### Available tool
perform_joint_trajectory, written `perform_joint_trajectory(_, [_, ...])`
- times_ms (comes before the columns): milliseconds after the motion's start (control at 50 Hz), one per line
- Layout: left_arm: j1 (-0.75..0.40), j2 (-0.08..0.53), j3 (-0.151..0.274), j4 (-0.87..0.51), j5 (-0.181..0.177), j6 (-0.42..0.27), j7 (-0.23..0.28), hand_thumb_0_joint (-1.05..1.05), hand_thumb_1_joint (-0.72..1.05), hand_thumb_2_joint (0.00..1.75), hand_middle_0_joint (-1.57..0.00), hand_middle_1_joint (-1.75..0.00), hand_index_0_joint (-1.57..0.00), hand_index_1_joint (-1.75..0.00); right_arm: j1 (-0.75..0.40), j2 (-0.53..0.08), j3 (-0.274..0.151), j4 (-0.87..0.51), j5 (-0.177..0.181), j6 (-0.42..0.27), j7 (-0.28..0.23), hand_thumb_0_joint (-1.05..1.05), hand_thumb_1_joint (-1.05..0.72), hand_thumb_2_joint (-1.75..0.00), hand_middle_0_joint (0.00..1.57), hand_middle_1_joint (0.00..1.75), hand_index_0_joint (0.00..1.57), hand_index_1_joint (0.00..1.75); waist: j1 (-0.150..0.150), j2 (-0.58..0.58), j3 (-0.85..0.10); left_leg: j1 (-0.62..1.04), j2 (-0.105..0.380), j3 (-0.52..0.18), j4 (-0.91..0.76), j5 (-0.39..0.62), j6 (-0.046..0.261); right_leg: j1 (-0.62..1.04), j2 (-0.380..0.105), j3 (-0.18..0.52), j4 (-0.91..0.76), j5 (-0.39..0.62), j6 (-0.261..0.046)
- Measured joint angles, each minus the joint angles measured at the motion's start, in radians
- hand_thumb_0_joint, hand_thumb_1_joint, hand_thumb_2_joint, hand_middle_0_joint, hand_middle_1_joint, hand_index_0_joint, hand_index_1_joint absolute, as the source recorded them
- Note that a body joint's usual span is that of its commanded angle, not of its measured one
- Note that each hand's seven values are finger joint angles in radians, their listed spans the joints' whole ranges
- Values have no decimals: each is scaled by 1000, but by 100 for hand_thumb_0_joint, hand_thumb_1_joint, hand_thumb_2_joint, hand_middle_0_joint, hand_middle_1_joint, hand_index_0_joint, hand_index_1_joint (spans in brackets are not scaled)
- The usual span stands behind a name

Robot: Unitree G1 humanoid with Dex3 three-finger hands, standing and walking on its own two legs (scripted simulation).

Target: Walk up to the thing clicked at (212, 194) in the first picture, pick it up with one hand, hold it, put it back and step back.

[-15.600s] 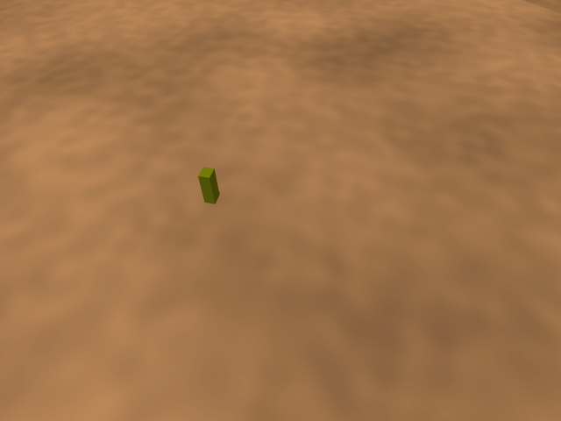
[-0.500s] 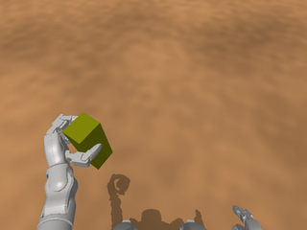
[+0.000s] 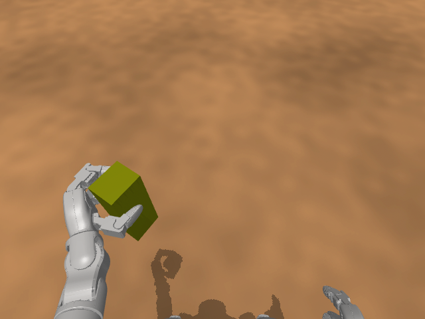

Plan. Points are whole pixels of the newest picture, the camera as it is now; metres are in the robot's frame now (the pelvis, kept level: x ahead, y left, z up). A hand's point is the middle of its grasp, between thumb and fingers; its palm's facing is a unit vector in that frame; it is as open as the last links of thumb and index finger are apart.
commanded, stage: crouch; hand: left
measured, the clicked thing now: (128, 204) +0.33 +0.19 +0.01
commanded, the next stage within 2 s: none
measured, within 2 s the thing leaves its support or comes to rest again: neither
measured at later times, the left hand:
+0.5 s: hand (118, 215) +0.33 +0.22 -0.04, palm faces +0.45 -0.89 -0.04, open 10.0 cm
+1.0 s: hand (126, 235) +0.38 +0.28 -0.29, palm faces +0.49 -0.83 -0.27, open 10.3 cm
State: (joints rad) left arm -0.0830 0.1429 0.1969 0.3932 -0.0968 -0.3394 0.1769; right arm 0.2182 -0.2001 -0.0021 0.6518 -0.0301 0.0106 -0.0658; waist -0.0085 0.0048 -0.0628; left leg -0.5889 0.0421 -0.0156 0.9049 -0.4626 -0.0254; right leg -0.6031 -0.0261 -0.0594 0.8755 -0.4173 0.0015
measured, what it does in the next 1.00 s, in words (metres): lowers itself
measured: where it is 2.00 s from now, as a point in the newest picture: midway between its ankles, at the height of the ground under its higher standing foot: outside the picture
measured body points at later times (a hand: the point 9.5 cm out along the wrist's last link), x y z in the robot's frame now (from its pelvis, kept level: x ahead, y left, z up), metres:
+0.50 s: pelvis -0.02 +0.00 -0.04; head +0.08 +0.01 +0.40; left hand +0.30 +0.27 -0.04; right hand +0.11 -0.25 -0.16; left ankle -0.01 +0.13 -0.69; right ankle +0.01 -0.12 -0.69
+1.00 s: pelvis -0.08 +0.00 -0.24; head +0.13 +0.03 +0.17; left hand +0.35 +0.32 -0.27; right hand +0.01 -0.26 -0.37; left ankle -0.01 +0.13 -0.69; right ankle +0.01 -0.12 -0.69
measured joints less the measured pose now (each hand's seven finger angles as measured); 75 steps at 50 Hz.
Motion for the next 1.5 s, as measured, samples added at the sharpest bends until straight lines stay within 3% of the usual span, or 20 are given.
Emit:
perform_joint_trajectory(200, [-6,0,-2,18,5,3,1,0,-55,119,-76,-119,-77,-115,-4,2,-1,5,2,-5,3,1,-89,-90,20,30,21,30,2,-1,6,22,-3,-1,-21,13,1,21,-3,-1,-18,11,0])
perform_joint_trajectory(320, [-46,1,25,98,17,-36,15,0,-48,112,-76,-112,-77,-109,-19,3,-7,9,-10,-16,14,1,-86,-89,20,30,21,30,-2,-9,8,-32,-6,0,6,13,0,-35,-6,1,14,8,-1])
perform_joint_trajectory(460, [-145,6,99,272,23,-182,13,0,-44,108,-75,-110,-77,-106,-38,-6,-21,28,-38,-33,34,0,-84,-89,20,30,21,30,-17,-27,-18,-241,-7,-6,153,-24,-2,-244,-10,2,161,-30,-6])
perform_joint_trajectory(580, [-243,46,159,422,23,-333,0,0,-46,111,-75,-113,-76,-110,-48,-34,-26,43,-63,-34,60,0,-84,-89,20,30,21,30,-40,-28,-83,-537,-6,-18,401,-105,-6,-538,-13,2,401,-104,-8])
perform_joint_trajectory(660, [-320,81,195,505,27,-390,-7,0,-48,113,-74,-115,-76,-112,-58,-46,-25,50,-72,-23,77,0,-84,-89,20,29,21,30,-54,-22,-112,-720,-7,-25,569,-157,-5,-719,-16,2,562,-151,-9])
perform_joint_trajectory(780, [-434,150,259,618,74,-395,18,-1,-55,120,-74,-122,-76,-119,-80,-48,-9,54,-81,7,100,0,-86,-89,20,29,21,30,-71,-10,-120,-930,-9,-30,748,-198,-1,-930,-18,8,735,-185,-10])
perform_joint_trajectory(980, [-613,303,334,835,235,-339,103,-1,-61,127,-71,-132,-73,-130,-87,-48,19,76,-110,29,135,0,-86,-90,20,29,21,30,-107,-4,-109,-1205,-15,-44,964,-214,0,-1202,-23,7,940,-192,-11])
perform_joint_trajectory(1080, [-677,365,365,897,262,-349,107,-1,-61,127,-70,-133,-72,-131,-80,-59,27,102,-125,27,146,0,-86,-89,20,29,21,30,-132,-13,-91,-1319,-17,-57,1081,-225,-2,-1312,-24,2,1047,-197,-12])
perform_joint_trajectory(1200, [-736,420,404,930,237,-375,69,-1,-61,127,-70,-134,-71,-131,-83,-70,42,122,-135,24,151,0,-86,-89,20,29,21,30,-166,-28,-57,-1423,-18,-73,1205,-234,-1,-1410,-22,-4,1156,-195,-9])
perform_joint_trajectory(1320, [-758,455,438,942,203,-405,0,-1,-61,127,-70,-134,-71,-132,-94,-81,65,116,-140,22,154,0,-86,-89,20,29,21,30,-194,-33,-20,-1502,-21,-87,1305,-235,5,-1481,-21,-10,1239,-187,-2])
perform_joint_trajectory(1500, [-755,487,484,913,147,-424,-79,-1,-61,127,-71,-132,-72,-130,-117,-89,118,89,-149,26,157,0,-86,-89,20,29,21,30,-206,-46,41,-1583,-27,-112,1421,-232,11,-1547,-20,-25,1330,-174,6])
